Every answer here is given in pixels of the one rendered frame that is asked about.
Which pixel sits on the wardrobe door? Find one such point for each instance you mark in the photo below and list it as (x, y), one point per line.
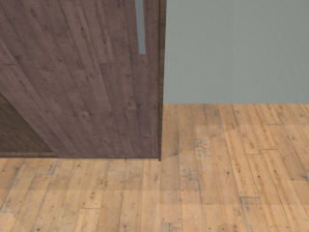
(16, 135)
(72, 69)

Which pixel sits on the handle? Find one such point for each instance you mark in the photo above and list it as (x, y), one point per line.
(139, 9)

